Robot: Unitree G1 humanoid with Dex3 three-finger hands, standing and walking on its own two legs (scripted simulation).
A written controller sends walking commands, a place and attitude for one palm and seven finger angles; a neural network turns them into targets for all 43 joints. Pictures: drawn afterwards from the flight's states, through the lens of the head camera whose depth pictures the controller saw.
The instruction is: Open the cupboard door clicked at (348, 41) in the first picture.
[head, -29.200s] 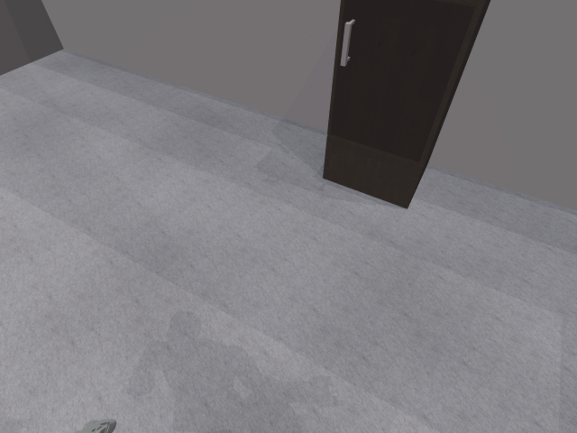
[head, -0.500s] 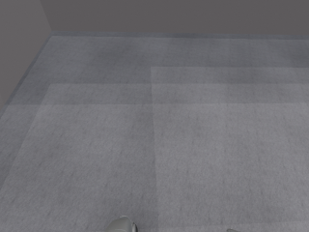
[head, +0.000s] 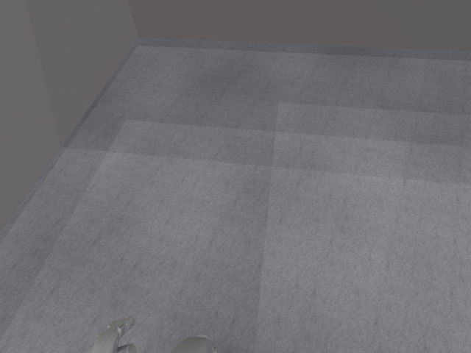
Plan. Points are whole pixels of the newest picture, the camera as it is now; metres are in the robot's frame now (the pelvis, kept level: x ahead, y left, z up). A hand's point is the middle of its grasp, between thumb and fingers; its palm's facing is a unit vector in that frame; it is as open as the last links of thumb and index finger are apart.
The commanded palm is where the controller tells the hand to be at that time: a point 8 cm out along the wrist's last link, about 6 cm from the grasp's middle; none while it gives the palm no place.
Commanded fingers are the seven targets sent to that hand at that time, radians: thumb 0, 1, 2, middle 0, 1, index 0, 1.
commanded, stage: turn to face it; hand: left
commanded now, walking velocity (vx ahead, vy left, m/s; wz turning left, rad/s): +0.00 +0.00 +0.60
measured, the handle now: out of the picture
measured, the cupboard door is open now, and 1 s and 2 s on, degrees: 44 44 44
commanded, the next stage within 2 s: none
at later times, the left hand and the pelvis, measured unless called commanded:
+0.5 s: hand out of the picture +0.03 +0.23 -0.17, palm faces +0.37 -0.89 -0.27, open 7.4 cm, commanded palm none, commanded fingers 0.00 0.90 0.90 -0.20 -0.30 -0.20 -0.30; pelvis +0.06 +0.00 +0.00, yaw +19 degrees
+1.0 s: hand out of the picture +0.06 +0.14 -0.15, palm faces +0.61 -0.75 -0.24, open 7.3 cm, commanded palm none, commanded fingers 0.00 0.90 0.90 -0.20 -0.30 -0.20 -0.30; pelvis +0.11 -0.06 +0.01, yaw +39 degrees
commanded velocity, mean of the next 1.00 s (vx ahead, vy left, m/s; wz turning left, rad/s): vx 0.00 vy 0.00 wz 0.60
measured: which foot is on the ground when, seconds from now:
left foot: up 0.00-0.30, down 0.32-0.72, up 0.74-1.00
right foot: down 0.00-0.32, up 0.34-0.70, down 0.72-1.00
